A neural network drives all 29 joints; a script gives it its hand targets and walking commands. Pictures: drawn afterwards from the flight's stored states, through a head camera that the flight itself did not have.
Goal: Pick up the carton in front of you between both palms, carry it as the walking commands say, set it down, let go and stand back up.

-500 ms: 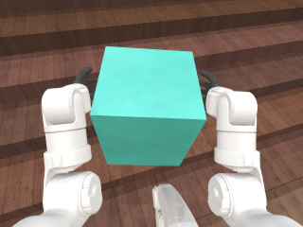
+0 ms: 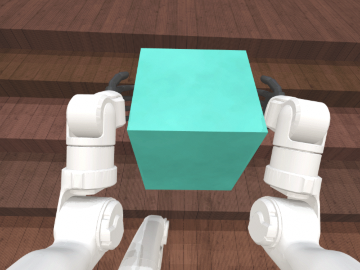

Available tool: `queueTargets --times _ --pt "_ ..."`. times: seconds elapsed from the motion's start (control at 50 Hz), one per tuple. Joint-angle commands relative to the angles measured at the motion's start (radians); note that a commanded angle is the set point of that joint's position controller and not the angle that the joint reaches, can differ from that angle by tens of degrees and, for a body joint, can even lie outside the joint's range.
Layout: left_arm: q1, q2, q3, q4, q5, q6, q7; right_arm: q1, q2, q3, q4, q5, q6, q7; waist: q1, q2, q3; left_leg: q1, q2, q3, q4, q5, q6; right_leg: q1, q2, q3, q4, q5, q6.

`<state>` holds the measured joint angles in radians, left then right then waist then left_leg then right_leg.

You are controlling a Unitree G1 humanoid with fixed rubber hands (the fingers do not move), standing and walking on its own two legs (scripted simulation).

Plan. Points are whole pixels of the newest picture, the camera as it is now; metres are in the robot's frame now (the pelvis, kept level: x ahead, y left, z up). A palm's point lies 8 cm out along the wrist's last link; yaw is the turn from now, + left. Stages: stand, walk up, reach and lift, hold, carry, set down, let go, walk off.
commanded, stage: carry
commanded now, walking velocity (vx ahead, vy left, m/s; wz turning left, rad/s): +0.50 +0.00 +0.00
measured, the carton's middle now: (190, 126) +0.40 +0.04 +0.11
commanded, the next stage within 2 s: none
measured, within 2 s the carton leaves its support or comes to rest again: neither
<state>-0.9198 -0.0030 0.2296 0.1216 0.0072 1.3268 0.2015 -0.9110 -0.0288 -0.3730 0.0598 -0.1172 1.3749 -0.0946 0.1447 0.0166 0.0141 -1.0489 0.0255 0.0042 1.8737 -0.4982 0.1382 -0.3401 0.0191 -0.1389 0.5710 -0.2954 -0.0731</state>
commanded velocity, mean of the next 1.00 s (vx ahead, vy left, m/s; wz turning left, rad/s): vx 0.50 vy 0.00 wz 0.00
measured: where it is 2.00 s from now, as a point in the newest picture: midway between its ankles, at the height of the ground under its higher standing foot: (202, 65)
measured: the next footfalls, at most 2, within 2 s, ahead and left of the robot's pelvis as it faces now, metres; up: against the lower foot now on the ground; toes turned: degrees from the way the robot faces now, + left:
left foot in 0.14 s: +0.30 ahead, +0.16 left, +0.12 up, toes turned +6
right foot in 0.64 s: +0.64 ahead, -0.11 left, +0.24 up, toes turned -7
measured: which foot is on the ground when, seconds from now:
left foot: up 0.00-0.12, down 0.14-0.68, up 0.70-1.00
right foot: down 0.00-0.20, up 0.22-0.62, down 0.64-1.00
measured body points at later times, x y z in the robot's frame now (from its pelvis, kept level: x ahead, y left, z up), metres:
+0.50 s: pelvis +0.30 +0.05 +0.13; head +0.33 +0.06 +0.58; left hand +0.71 +0.16 +0.29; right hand +0.67 -0.14 +0.30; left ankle +0.26 +0.15 -0.60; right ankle +0.36 -0.05 -0.38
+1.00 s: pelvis +0.60 +0.00 +0.25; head +0.63 -0.01 +0.69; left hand +0.98 +0.17 +0.42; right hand +1.00 -0.13 +0.42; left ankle +0.64 +0.11 -0.23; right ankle +0.60 -0.10 -0.48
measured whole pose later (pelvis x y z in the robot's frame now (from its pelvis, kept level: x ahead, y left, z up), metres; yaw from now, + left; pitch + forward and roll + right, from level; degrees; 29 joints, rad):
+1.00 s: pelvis +0.60 +0.00 +0.25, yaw -1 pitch +3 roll -1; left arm -0.88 -0.01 0.23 0.09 0.02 1.33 0.17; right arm -0.87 -0.03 -0.34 0.05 -0.10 1.37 -0.09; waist 0.11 0.03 0.00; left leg -1.09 0.04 0.01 1.94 -0.49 0.14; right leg -0.34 0.00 -0.13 0.57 -0.29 -0.06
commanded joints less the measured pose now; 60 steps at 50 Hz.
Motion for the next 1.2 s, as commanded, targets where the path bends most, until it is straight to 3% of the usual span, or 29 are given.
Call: queueTargets --times 0.0,0.08,0.14,0.16,0.18,0.2,0.22,0.24,0.28,0.34,0.46,0.52,0.56,0.6,0.64,0.66,0.68,0.7,0.72,0.76,0.8,0.86,0.92,1.02,1.06,1.1,1.14,1.16,1.18 --pt "-0.799 -1.082 -0.554 -0.095 -0.464 0.018 -0.307 -0.645 0.938 0.581 0.087 0.327 -0.014 0.158 -0.015 -0.014 -0.431 -0.462 0.071 -0.041 0.111 -0.102 0.005 0.650 -0.339 0.470 -0.224 0.123 -0.201" --pt "-0.787 -1.066 -0.494 -0.027 -0.426 0.033 -0.331 -0.694 0.988 0.607 0.128 0.372 -0.006 0.155 -0.103 -0.175 -0.370 0.199 0.091 0.151 -0.516 0.153 -0.026 0.134 -0.167 0.084 -0.458 0.275 -0.140" --pt "-0.705 -1.044 -0.432 0.073 -0.372 0.043 -0.336 -0.680 1.070 0.605 0.181 0.427 -0.007 0.159 -0.206 -0.315 -0.504 0.510 -0.071 0.303 -0.770 0.292 0.005 0.267 -0.177 -0.034 -0.184 1.401 -0.095" --pt "-0.712 -1.057 -0.420 0.085 -0.363 0.041 -0.335 -0.698 1.093 0.610 0.171 0.426 -0.018 0.158 -0.267 -0.215 -0.607 0.675 -0.116 0.314 -0.980 0.360 0.001 0.355 -0.141 -0.053 0.122 1.555 -0.049" --pt "-0.695 -1.050 -0.411 0.074 -0.339 0.029 -0.331 -0.699 1.136 0.630 0.164 0.464 -0.027 0.164 -0.332 -0.195 -0.685 0.845 -0.126 0.250 -1.218 0.441 -0.019 0.315 -0.122 -0.036 0.379 1.434 -0.001" --pt "-0.672 -1.054 -0.401 0.074 -0.303 0.017 -0.327 -0.724 1.179 0.660 0.142 0.501 -0.040 0.175 -0.285 -0.069 -0.634 1.121 0.073 -0.093 -1.295 0.871 0.022 -0.028 -0.066 0.074 0.592 0.363 0.037" --pt "-0.603 -1.051 -0.381 0.104 -0.297 0.012 -0.326 -0.709 1.177 0.658 0.118 0.521 -0.069 0.182 -0.265 0.292 -0.768 1.350 0.312 -0.627 -1.356 1.330 0.261 -0.362 0.110 0.173 1.103 -0.008 0.103" --pt "-0.633 -1.044 -0.381 0.077 -0.276 0.002 -0.318 -0.757 1.210 0.672 0.056 0.548 -0.080 0.190 -0.272 0.172 -0.806 1.373 0.304 -0.624 -1.320 1.167 0.284 -0.460 0.083 0.302 1.307 -0.014 0.051" --pt "-0.708 -1.043 -0.391 -0.008 -0.264 -0.006 -0.299 -0.897 1.244 0.708 -0.097 0.600 -0.099 0.201 -0.259 0.054 -0.631 1.258 0.253 -0.518 -1.329 0.632 0.162 -0.629 0.015 0.272 1.289 -0.013 -0.019" --pt "-0.702 -0.987 -0.426 -0.102 -0.253 -0.018 -0.262 -0.929 1.254 0.756 -0.183 0.651 -0.100 0.209 -0.220 0.013 -0.542 1.183 0.257 -0.406 -1.422 0.306 0.101 -0.671 -0.045 0.237 1.198 -0.019 -0.048" --pt "-0.616 -0.907 -0.484 -0.103 -0.228 0.010 -0.237 -0.767 1.104 0.733 -0.118 0.595 -0.051 0.210 -0.285 0.062 -0.458 1.433 0.339 -0.351 -1.520 0.495 0.172 -1.132 -0.100 0.144 1.422 -0.247 -0.056" --pt "-0.632 -0.891 -0.498 -0.048 -0.238 0.033 -0.240 -0.753 1.054 0.705 -0.047 0.563 -0.028 0.219 -0.238 0.029 -0.317 1.298 0.253 -0.205 -1.650 0.371 0.089 -1.115 -0.148 0.088 1.171 -0.232 -0.039" --pt "-0.659 -0.903 -0.501 -0.020 -0.259 0.041 -0.242 -0.743 1.039 0.673 -0.001 0.553 -0.016 0.224 -0.201 0.053 -0.299 0.993 0.158 0.015 -1.785 0.519 0.068 -0.666 -0.131 -0.041 0.762 -0.092 -0.041" --pt "-0.678 -0.955 -0.510 0.021 -0.304 0.051 -0.245 -0.729 1.022 0.627 0.045 0.520 -0.003 0.222 -0.142 0.221 -0.401 0.890 0.138 0.142 -1.676 1.309 0.048 -0.246 -0.013 -0.136 0.582 0.105 -0.086" --pt "-0.688 -1.015 -0.509 0.034 -0.361 0.048 -0.258 -0.714 1.018 0.584 0.081 0.472 0.003 0.220 0.034 0.305 -0.572 1.020 0.161 0.187 -1.279 1.753 -0.022 -0.001 0.063 -0.170 0.408 0.157 -0.068" --pt "-0.738 -1.051 -0.514 0.029 -0.379 0.037 -0.266 -0.711 1.029 0.558 0.111 0.450 0.001 0.218 0.085 0.110 -0.672 0.987 0.062 0.188 -0.916 1.577 -0.092 0.234 0.087 -0.099 0.117 0.319 -0.058" --pt "-0.732 -1.106 -0.532 0.032 -0.425 0.027 -0.282 -0.691 1.009 0.546 0.120 0.404 -0.011 0.213 0.044 0.022 -0.623 0.747 -0.009 0.101 -0.678 0.707 -0.107 0.388 -0.047 0.141 -0.050 0.501 -0.076" --pt "-0.738 -1.119 -0.548 0.022 -0.449 0.007 -0.298 -0.606 1.012 0.512 0.173 0.370 -0.020 0.206 -0.047 -0.287 -0.794 0.450 -0.177 -0.060 -0.157 0.211 -0.156 0.607 -0.360 0.731 -0.046 1.073 -0.292" --pt "-0.789 -1.168 -0.555 -0.004 -0.493 -0.003 -0.310 -0.609 0.983 0.488 0.169 0.331 -0.030 0.197 -0.047 -0.191 -0.887 0.431 -0.131 -0.211 -0.006 0.234 -0.109 0.614 -0.347 0.739 0.004 0.968 -0.305" --pt "-0.897 -1.195 -0.570 -0.156 -0.516 -0.027 -0.317 -0.685 1.027 0.497 0.071 0.339 -0.040 0.189 -0.070 -0.083 -0.696 0.270 -0.055 -0.136 -0.047 0.247 -0.064 0.436 -0.295 0.677 -0.035 0.345 -0.237" --pt "-0.958 -1.230 -0.596 -0.225 -0.554 -0.030 -0.318 -0.741 1.014 0.520 -0.006 0.348 -0.045 0.172 -0.091 -0.082 -0.597 0.202 -0.007 -0.117 -0.088 0.242 -0.026 0.340 -0.280 0.603 -0.101 0.052 -0.195" --pt "-0.891 -1.195 -0.607 -0.231 -0.539 -0.023 -0.309 -0.721 0.991 0.570 -0.052 0.358 -0.048 0.156 -0.078 -0.030 -0.554 0.112 0.022 -0.071 -0.216 0.125 -0.018 0.355 -0.304 0.513 -0.149 0.063 -0.195" --pt "-0.783 -1.117 -0.587 -0.201 -0.481 -0.003 -0.296 -0.675 0.982 0.618 -0.040 0.375 -0.031 0.155 -0.024 -0.111 -0.559 -0.195 0.028 -0.027 0.116 0.034 0.010 0.566 -0.366 0.529 -0.172 0.259 -0.260" --pt "-0.731 -1.013 -0.547 -0.102 -0.424 0.027 -0.309 -0.658 0.967 0.648 0.050 0.388 -0.009 0.156 -0.051 -0.080 -0.370 -0.399 0.092 0.029 0.010 -0.009 -0.025 0.505 -0.295 0.387 -0.311 -0.049 -0.155" --pt "-0.733 -1.002 -0.518 -0.064 -0.414 0.036 -0.318 -0.683 0.985 0.650 0.076 0.409 -0.004 0.154 -0.094 -0.134 -0.337 -0.071 0.111 0.104 -0.328 0.103 -0.045 0.266 -0.221 0.225 -0.456 0.029 -0.143" --pt "-0.701 -0.995 -0.476 -0.011 -0.385 0.044 -0.321 -0.704 1.027 0.650 0.109 0.443 0.000 0.155 -0.127 -0.236 -0.366 0.323 0.064 0.195 -0.621 0.251 -0.024 0.083 -0.168 0.014 -0.466 0.472 -0.131" --pt "-0.647 -0.988 -0.437 0.061 -0.352 0.048 -0.321 -0.670 1.070 0.625 0.166 0.459 -0.005 0.159 -0.212 -0.305 -0.483 0.472 -0.044 0.292 -0.749 0.289 0.004 0.268 -0.192 -0.039 -0.229 1.319 -0.096" --pt "-0.668 -1.007 -0.424 0.077 -0.345 0.044 -0.320 -0.694 1.095 0.620 0.172 0.460 -0.017 0.161 -0.258 -0.206 -0.582 0.608 -0.109 0.314 -0.939 0.324 0.000 0.384 -0.154 -0.047 0.072 1.536 -0.054" --pt "-0.663 -1.006 -0.413 0.072 -0.326 0.032 -0.316 -0.696 1.137 0.636 0.165 0.492 -0.028 0.168 -0.318 -0.185 -0.679 0.795 -0.110 0.246 -1.198 0.408 -0.019 0.360 -0.132 -0.044 0.353 1.430 0.003"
